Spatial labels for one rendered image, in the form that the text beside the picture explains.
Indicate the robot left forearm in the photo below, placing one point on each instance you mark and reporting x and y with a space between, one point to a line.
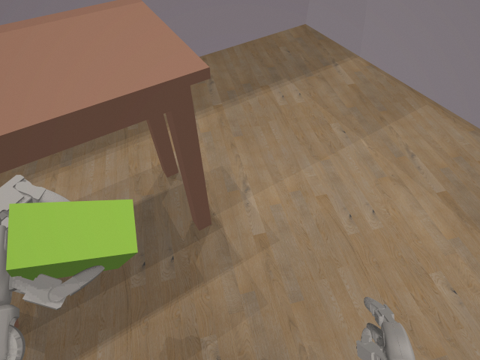
12 342

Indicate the table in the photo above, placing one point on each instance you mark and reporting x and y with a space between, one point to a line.
71 77

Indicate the robot left hand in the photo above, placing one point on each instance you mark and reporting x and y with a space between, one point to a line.
44 290

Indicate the robot right hand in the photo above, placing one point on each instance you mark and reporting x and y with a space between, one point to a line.
391 341

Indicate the sponge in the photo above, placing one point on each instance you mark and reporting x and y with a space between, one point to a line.
61 239

